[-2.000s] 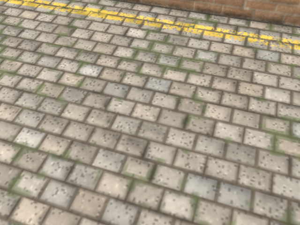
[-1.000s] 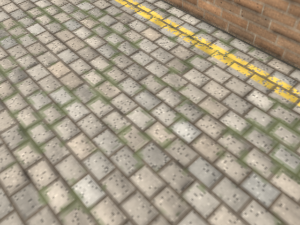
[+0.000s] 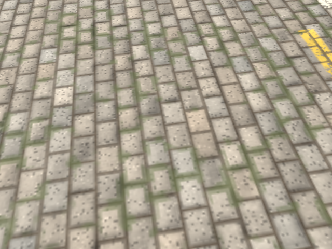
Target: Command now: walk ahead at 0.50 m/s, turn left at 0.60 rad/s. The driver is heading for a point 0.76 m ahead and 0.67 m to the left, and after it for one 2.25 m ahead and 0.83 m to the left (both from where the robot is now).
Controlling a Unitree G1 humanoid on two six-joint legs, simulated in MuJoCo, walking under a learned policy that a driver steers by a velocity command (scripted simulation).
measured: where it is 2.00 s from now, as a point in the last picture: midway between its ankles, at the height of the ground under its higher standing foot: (74, 162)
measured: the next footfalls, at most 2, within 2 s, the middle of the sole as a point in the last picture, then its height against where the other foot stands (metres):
left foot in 0.40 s outside the picture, level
right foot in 0.94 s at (144, 198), level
